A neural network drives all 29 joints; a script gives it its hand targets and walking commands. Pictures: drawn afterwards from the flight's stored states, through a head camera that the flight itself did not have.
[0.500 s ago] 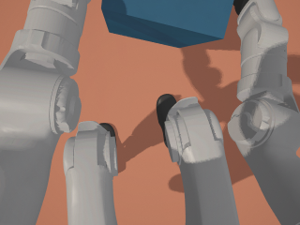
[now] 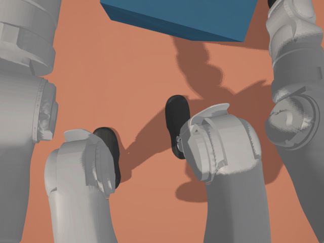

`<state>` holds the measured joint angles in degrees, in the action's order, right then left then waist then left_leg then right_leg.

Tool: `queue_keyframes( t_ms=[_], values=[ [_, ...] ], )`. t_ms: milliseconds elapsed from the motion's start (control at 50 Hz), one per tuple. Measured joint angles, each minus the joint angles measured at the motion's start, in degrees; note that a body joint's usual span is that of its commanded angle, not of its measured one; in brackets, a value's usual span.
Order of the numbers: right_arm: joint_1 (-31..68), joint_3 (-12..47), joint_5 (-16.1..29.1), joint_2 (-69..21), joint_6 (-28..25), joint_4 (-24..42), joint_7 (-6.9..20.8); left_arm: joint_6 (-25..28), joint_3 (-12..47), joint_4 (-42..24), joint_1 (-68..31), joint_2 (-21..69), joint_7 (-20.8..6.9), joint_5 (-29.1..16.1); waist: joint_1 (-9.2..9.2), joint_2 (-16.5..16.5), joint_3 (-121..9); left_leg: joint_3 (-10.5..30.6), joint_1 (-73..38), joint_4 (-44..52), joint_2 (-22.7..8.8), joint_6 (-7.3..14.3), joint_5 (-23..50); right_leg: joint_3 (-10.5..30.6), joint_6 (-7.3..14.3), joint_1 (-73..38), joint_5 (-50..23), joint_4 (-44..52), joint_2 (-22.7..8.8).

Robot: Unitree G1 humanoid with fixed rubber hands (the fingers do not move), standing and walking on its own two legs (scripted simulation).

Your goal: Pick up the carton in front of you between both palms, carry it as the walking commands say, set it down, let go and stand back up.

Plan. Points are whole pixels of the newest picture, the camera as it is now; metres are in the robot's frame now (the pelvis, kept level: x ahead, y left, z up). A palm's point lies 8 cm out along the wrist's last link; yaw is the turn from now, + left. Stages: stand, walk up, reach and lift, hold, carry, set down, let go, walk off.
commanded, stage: set down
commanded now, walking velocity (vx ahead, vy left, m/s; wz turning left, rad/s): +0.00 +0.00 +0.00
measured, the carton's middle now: out of the picture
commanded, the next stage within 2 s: let go in 1.08 s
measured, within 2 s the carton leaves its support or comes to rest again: neither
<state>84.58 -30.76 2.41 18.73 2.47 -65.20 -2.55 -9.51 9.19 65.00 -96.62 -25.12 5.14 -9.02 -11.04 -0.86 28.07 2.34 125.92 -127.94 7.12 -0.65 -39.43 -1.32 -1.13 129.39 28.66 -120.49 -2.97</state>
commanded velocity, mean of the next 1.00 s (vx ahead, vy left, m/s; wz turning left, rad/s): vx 0.00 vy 0.00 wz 0.00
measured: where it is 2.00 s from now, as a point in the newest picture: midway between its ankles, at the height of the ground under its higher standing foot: (144, 152)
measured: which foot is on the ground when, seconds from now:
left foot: down 0.00-1.00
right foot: down 0.00-1.00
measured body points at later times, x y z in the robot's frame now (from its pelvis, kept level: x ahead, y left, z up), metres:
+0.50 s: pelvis -0.01 -0.01 +0.07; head +0.35 -0.06 +0.34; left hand +0.64 +0.03 -0.04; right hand +0.51 -0.32 -0.05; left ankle +0.08 +0.11 -0.35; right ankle +0.13 -0.13 -0.35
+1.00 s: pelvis +0.02 -0.01 +0.20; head +0.35 -0.04 +0.50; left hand +0.64 +0.04 +0.11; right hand +0.51 -0.33 +0.11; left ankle +0.08 +0.11 -0.35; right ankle +0.13 -0.13 -0.35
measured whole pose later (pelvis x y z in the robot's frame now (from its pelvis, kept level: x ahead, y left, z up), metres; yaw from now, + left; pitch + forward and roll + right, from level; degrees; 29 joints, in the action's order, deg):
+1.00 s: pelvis +0.02 -0.01 +0.20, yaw -1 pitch +48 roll +1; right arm 67.9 -25.8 3.3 13.2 16.3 -42.4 -2.7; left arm -18.5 -6.4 57.3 -83.7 -22.3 0.5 1.6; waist -12.1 -3.7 -0.2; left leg 2.4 102.2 -82.5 4.2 -0.7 -28.5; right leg 1.1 -0.6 106.7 18.8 -77.3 0.9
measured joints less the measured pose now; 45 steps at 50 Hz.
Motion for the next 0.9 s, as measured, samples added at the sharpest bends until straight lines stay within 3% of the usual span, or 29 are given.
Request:
queue_keyframes(
  t_ms=[100, 220, 320, 460, 760, 900],
  values=[
    [0.31, 4.83, 5.79, 1.78, 1.18, 2.76, -0.79, -0.83, 1.65, -2.61, -1.0, -1.6, -0.15, -2.46, 0.09, 0.23, 0.18, 0.26, -0.21, -0.24, -0.85, -0.52, 0.49, -0.82, 1.31, 0.24, -1.07, -0.19, -0.22],
    [0.42, 8.82, 8.13, 0.14, 5.11, 8.97, -2.92, -3.46, -1.25, -4.67, -0.66, -2.31, -0.14, -1.05, -0.66, -0.38, -2.47, -0.23, -2.38, 1.88, -2.43, -0.56, 0.82, -0.4, 1.5, -0.9, -2.54, 1.96, 1.37],
    [-0.56, 10.6, 7.32, -1.69, 8.61, 11.44, -4.53, -5.63, -5.73, -1.62, -0.68, -2.12, -1.03, 1.25, -1.6, -1.57, -7.11, -1.16, -4.85, 6.37, -3.44, -0.12, 1.41, 0.71, 1.04, -2.73, -3.43, 6.08, 2.8],
    [-3.79, 9.53, 4.7, -3.44, 10.38, 13.54, -4.56, -5.66, -11.24, 2.47, 0.2, -1.29, -2.9, 5.06, -1.67, -2.18, -13.86, -1.77, -7.24, 13.59, -3.87, 0.07, 2.79, 1.77, 0.66, -4.86, -4.5, 12.69, 3.87],
    [-11.87, 6.42, 3.0, -4.2, 14.21, 21.7, -2.06, -9.58, -11.47, -7.78, 8.47, 0.49, -3.47, 7.45, -1.47, -1.89, -23.66, -0.51, -13.15, 29.48, -2.86, -0.28, 6.31, 1.85, 0.77, -11.69, -6.15, 27.66, 3.6],
    [-15.18, 5.67, 2.4, -4.62, 14.36, 22.93, -0.7, -9.67, -13.8, -8.61, 11.59, 2.04, -3.95, 9.31, -1.19, -2.52, -26.73, -0.15, -19.12, 38.79, -2.99, -0.1, 8.74, 2.15, 0.6, -17.96, -8.12, 36.82, 3.87]
  ],
)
